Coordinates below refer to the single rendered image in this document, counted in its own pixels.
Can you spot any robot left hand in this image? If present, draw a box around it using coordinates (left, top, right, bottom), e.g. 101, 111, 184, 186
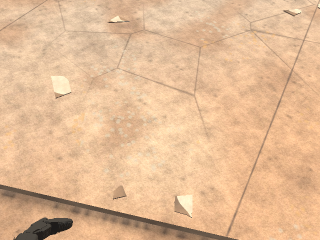
13, 217, 73, 240

